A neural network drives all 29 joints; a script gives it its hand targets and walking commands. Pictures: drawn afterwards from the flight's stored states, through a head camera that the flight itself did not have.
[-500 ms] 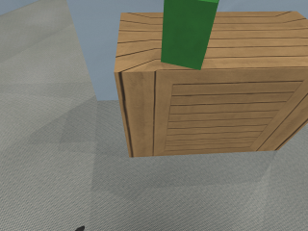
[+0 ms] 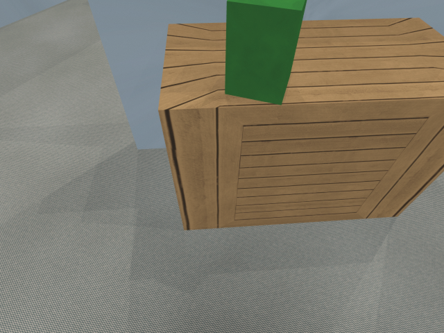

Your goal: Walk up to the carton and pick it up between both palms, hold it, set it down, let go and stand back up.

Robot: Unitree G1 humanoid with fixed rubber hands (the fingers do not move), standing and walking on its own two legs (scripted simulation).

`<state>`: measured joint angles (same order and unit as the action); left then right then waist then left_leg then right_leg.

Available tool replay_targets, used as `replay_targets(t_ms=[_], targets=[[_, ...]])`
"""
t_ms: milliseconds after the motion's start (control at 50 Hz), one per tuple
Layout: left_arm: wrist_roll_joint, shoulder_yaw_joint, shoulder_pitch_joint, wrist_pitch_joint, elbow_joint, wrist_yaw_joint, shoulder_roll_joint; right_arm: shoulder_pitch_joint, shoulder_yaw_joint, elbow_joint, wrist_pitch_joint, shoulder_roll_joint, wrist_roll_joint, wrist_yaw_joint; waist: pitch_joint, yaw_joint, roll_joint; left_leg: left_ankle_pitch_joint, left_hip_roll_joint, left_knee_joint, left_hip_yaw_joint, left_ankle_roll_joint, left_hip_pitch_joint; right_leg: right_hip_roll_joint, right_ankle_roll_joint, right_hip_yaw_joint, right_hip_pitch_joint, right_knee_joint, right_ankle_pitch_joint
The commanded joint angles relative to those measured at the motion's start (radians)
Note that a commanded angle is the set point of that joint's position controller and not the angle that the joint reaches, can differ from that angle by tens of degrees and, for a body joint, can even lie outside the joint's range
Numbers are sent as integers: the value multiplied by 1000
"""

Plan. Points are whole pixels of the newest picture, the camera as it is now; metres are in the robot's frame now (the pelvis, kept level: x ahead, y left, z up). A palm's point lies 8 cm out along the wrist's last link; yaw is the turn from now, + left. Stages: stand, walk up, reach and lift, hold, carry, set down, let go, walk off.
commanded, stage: stand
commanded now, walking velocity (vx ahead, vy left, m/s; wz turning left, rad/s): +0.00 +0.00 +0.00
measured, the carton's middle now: (263, 44) +0.81 -0.09 +0.11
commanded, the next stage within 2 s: walk up in 1.36 s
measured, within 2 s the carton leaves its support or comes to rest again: neither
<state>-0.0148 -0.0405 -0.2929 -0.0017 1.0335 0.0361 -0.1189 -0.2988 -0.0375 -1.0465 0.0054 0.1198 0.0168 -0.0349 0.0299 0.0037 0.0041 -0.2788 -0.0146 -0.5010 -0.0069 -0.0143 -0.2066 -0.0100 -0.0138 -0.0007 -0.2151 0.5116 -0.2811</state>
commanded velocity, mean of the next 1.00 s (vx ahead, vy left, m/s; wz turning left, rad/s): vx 0.00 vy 0.00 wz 0.00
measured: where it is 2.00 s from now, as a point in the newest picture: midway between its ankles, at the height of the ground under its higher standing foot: outside the picture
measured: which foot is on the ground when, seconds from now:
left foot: down 0.00-1.00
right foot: down 0.00-1.00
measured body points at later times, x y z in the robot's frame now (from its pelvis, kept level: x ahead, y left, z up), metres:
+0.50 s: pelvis -0.01 -0.01 +0.00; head -0.01 -0.01 +0.45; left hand -0.02 +0.20 -0.16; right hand -0.02 -0.21 -0.16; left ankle -0.01 +0.13 -0.74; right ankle +0.00 -0.11 -0.74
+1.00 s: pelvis -0.01 -0.01 +0.00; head -0.01 -0.01 +0.45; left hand -0.03 +0.20 -0.16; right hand -0.04 -0.20 -0.16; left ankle -0.01 +0.13 -0.74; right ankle +0.00 -0.11 -0.74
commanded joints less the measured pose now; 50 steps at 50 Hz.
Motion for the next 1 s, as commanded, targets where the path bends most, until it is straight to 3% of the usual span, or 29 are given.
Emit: replay_targets(t_ms=[0, 40, 60, 80, 100, 140, 160, 240, 260, 280, 320, 340, 360, 420, 480, 520, 540, 580, 680, 720, 780, 800, 840, 860, 880, 900, 920, 940, 980], targets=[[2, -14, -32, 20, -23, -1, -64, -61, -10, 5, -25, 73, -10, -5, 8, -17, -5, 145, -43, 111, -63, 53, -22, 81, -43, -99, 34, -120, 145], [6, -15, -46, 21, 9, 6, -71, -58, 0, 0, -29, 49, 0, -9, 6, -10, -10, 178, -61, 117, -68, 60, 9, 79, -36, -85, 32, -120, 196], [6, -11, -51, 23, 8, 7, -62, -63, -5, -20, -24, 65, -2, -14, 0, 3, 23, 181, -55, 116, -62, 56, 19, 78, -39, -91, 28, -117, 168], [-3, -16, -66, 22, 24, 7, -91, -49, -19, -22, -21, 96, 3, -10, 23, -15, 27, 212, -57, 111, -51, 44, 30, 77, -34, -80, 5, -112, 163], [0, -3, -47, 21, 19, 7, -66, -72, -14, -33, -20, 91, -3, -14, 36, -6, 22, 190, -50, 113, -49, 50, -3, 75, -34, -80, 23, -125, 179], [-3, -16, -47, 14, 30, 7, -105, -86, -7, -34, -16, 74, 1, -8, 57, 1, -51, 176, -53, 107, -58, 51, 16, 69, -27, -74, -23, -134, 155], [3, -8, -55, 17, 26, 11, -73, -73, -3, -41, -9, 55, 0, -11, 49, -2, -17, 160, -52, 113, -48, 54, 1, 76, -34, -89, 4, -139, 158], [4, 3, -96, 22, 64, 9, -60, -100, 4, -76, -12, 62, -7, -10, 73, -13, 13, 133, -48, 124, -48, 40, -19, 85, -37, -92, 15, -129, 155], [-4, -3, -51, 14, 59, 14, -67, -86, -1, -64, -14, 70, 1, -13, 73, 0, 2, 134, -51, 128, -50, 45, -9, 85, -36, -91, -6, -142, 146], [5, 6, -69, 16, 51, 13, -55, -78, 2, -74, -9, 65, -2, -14, 84, -9, 10, 118, -57, 129, -60, 48, -18, 73, -37, -85, -14, -158, 113], [0, -2, -56, 19, 69, 12, -82, -83, 8, -67, -13, 52, -5, -12, 64, 3, -32, 147, -65, 126, -60, 47, 25, 80, -28, -85, -10, -146, 151], [0, 5, -103, 24, 75, 9, -45, -101, 7, -89, -14, 37, -7, -13, 32, -14, 11, 144, -59, 130, -49, 44, 35, 81, -33, -95, 23, -142, 146], [0, 6, -79, 18, 80, 9, -59, -91, 11, -85, -7, 48, -10, -11, 83, 1, -3, 148, -50, 114, -46, 40, 3, 80, -33, -95, -9, -163, 121], [-4, 12, -67, 21, 65, 8, -28, -96, 9, -95, 0, 47, 1, -14, 91, -5, -19, 106, -54, 134, -54, 33, 5, 88, -37, -105, -25, -168, 70], [7, 12, -75, 18, 68, 7, -43, -82, 13, -94, -1, 34, 1, -15, 92, -9, 19, 93, -55, 135, -53, 44, 0, 81, -33, -102, -30, -159, 89], [-5, 12, -45, 16, 58, 11, -54, -82, -4, -83, -10, 82, 5, -14, 67, 0, -28, 130, -51, 133, -55, 40, 6, 80, -40, -99, -18, -165, 84], [-3, 11, -68, 15, 71, 12, -51, -75, 1, -100, -12, 66, 2, -16, 67, -18, 27, 101, -52, 144, -57, 41, -10, 67, -32, -82, -11, -157, 104], [3, 14, -85, 12, 97, 15, -52, -88, 13, -93, -11, 16, -2, -10, 75, 4, -6, 130, -58, 135, -53, 40, 17, 71, -25, -83, -45, -158, 89], [-2, 11, -35, 15, 68, 8, -39, -81, 14, -90, -3, 7, -1, -17, 61, 9, -8, 113, -52, 114, -40, 40, 12, 78, -33, -97, -37, -183, 68], [1, 15, -80, 15, 85, 4, -46, -102, 8, -93, -3, 36, 0, -14, 53, -4, -9, 111, -56, 122, -49, 42, -11, 77, -31, -85, 5, -161, 98], [0, 24, -109, 13, 90, 10, -27, -70, 13, -97, -6, 40, -1, -13, 94, -26, 5, 67, -52, 134, -51, 36, -36, 85, -38, -113, -36, -209, 19], [7, 25, -71, 12, 91, 7, -26, -112, 20, -110, -7, 1, -4, -10, 101, 7, -11, 80, -49, 130, -54, 28, -21, 84, -28, -106, -44, -202, 14], [7, 14, -38, 8, 83, 7, -46, -101, 16, -101, -5, 30, -4, -15, 89, 7, -31, 81, -45, 120, -52, 34, -8, 75, -28, -106, -59, -197, 11], [3, 16, -81, 5, 86, 8, -50, -102, 15, -99, -5, 16, 11, -16, 73, -8, 9, 44, -41, 121, -37, 37, 7, 91, -31, -128, -62, -212, -24], [8, 12, -57, 5, 86, 9, -64, -108, 21, -104, -5, 6, 8, -15, 81, 4, -7, 44, -51, 124, -50, 39, 6, 83, -35, -119, -71, -210, -34], [6, 7, -49, 5, 78, 16, -65, -111, 9, -100, -6, 48, 2, -13, 75, 7, -18, 65, -44, 124, -51, 37, -8, 77, -33, -114, -59, -198, -2], [1, 0, -50, 7, 79, 13, -80, -94, 23, -95, -11, 9, 6, -16, 64, -10, -9, 71, -55, 148, -57, 41, -16, 70, -27, -92, -19, -194, 21], [0, 1, -78, 15, 82, 5, -74, -87, 17, -105, -13, 27, 4, -16, 37, -20, 26, 88, -57, 142, -67, 44, 12, 70, -32, -94, -14, -177, 66], [-6, 18, -83, 15, 86, 8, -32, -103, 8, -102, -12, 37, 1, -12, 59, -11, -22, 83, -47, 132, -57, 39, -34, 78, -39, -98, -2, -180, 51]])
